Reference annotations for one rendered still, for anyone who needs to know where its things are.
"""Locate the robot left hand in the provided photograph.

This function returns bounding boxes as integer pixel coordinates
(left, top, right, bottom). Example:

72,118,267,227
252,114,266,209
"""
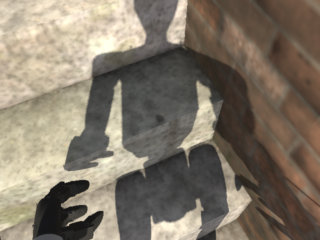
32,180,104,240

